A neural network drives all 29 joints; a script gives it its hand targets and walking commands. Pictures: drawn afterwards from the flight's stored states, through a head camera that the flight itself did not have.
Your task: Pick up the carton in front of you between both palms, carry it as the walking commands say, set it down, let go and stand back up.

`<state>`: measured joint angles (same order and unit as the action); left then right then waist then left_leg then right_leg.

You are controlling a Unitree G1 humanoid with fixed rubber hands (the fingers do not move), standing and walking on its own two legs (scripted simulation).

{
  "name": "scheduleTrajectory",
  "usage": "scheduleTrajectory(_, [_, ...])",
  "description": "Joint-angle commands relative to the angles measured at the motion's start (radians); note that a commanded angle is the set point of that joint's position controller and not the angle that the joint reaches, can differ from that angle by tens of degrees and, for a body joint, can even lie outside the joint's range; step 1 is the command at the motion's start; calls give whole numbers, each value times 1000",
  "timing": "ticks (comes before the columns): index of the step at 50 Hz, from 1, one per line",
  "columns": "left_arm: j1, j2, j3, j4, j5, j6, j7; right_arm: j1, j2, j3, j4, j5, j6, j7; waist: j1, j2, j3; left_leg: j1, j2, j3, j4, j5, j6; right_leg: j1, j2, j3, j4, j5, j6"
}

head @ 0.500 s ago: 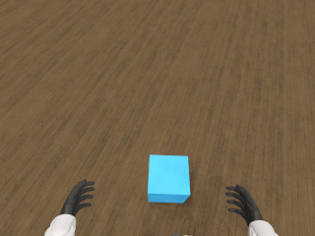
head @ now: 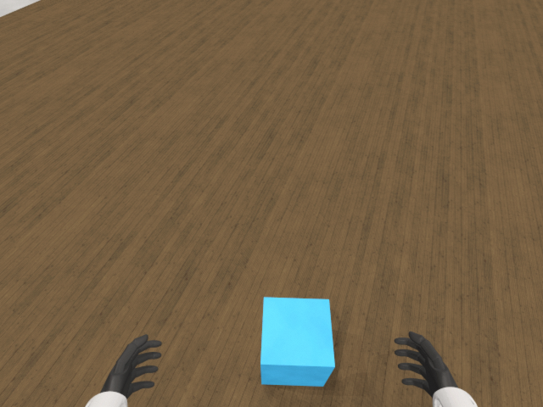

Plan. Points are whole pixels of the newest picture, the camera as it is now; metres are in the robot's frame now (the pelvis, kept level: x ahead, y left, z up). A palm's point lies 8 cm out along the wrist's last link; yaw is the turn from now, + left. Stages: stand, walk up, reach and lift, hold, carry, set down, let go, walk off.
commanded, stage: stand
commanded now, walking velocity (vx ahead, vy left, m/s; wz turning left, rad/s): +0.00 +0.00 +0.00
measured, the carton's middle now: (294, 343) +0.41 -0.07 -0.65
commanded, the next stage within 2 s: none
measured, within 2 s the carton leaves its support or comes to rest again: neither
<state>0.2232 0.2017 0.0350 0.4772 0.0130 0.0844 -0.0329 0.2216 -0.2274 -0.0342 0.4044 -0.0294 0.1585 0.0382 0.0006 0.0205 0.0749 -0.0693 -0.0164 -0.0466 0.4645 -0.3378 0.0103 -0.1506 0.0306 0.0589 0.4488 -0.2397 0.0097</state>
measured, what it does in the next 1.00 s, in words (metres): stands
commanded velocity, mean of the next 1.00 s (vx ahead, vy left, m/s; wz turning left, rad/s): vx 0.00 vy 0.00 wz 0.00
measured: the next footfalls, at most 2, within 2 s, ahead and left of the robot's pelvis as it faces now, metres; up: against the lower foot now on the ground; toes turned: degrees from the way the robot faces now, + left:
none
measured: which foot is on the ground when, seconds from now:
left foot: down 0.00-1.00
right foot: down 0.00-1.00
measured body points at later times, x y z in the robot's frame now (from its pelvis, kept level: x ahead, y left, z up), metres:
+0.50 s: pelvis +0.04 -0.02 -0.03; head +0.05 -0.02 +0.42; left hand +0.18 +0.22 -0.14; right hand +0.09 -0.30 -0.13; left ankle -0.05 +0.11 -0.74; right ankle +0.01 -0.13 -0.74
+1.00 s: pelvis +0.03 -0.02 -0.02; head +0.04 -0.02 +0.43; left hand +0.16 +0.23 -0.15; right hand +0.03 -0.30 -0.15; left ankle -0.05 +0.11 -0.74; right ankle +0.01 -0.13 -0.74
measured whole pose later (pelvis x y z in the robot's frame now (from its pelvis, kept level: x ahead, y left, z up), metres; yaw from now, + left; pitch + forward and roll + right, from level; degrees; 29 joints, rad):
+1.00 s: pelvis +0.03 -0.02 -0.02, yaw -10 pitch +3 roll +0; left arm 0.32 0.26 -0.01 0.78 0.02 0.00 0.04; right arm 0.39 -0.29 -0.01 0.71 -0.02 0.04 -0.06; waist -0.02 0.00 -0.05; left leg -0.18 0.06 0.14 0.64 -0.51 -0.02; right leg -0.38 0.12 0.18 0.74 -0.40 -0.02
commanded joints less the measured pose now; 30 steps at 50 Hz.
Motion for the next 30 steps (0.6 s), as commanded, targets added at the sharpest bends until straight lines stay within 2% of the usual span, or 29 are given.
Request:
scheduleTrajectory(1, [69,209,50,80,32,-96,54,55,-143,-46,24,-30,-127,-65,-27,-41,-26,-79,76,16,-25,-185,-45,-203,-80,83,-80,-106,39])
scheduleTrajectory(2, [34,183,47,82,28,-115,54,50,-142,-39,45,-36,-156,-72,-22,-35,-1,-112,95,-7,-28,-206,-32,-266,-70,92,-82,-144,34])
scheduleTrajectory(3, [30,164,41,92,23,-132,51,41,-147,-39,53,-29,-176,-74,-24,-21,-5,-127,115,-26,-31,-197,-19,-285,-60,93,-68,-112,28])
scheduleTrajectory(6, [27,141,31,140,15,-169,33,36,-156,-33,85,-9,-206,-76,-22,10,-125,-115,141,-35,-15,-36,-2,-216,-46,88,39,159,6])
scheduleTrajectory(7, [44,145,29,159,16,-175,32,39,-158,-31,96,-6,-209,-78,-19,-1,-157,-100,137,-18,15,38,-7,-200,-48,94,65,239,1])
scheduleTrajectory(9, [76,153,26,189,13,-177,35,61,-160,-27,112,2,-210,-82,-22,-21,-196,-82,127,16,70,167,-18,-190,-46,109,102,319,-8])
scheduleTrajectory(12, [107,161,21,211,9,-164,42,95,-164,-21,129,8,-198,-88,-25,-6,-192,-87,127,41,107,263,-18,-214,-33,113,140,322,-20])
scheduleTrajectory(17, [127,166,12,222,8,-147,53,144,-172,-16,154,13,-178,-98,-27,-6,-166,-114,127,76,139,323,-12,-236,-20,116,188,326,-37])
scheduleTrajectory(23, [130,168,4,224,5,-128,63,178,-169,-9,176,16,-166,-103,-24,-16,-168,-122,119,104,163,335,-13,-230,-19,135,218,369,-56])
scheduleTrajectory(30, [118,168,-4,223,6,-110,70,201,-166,-6,200,17,-148,-105,-25,-22,-151,-108,117,122,161,300,-9,-245,-12,149,224,348,-64])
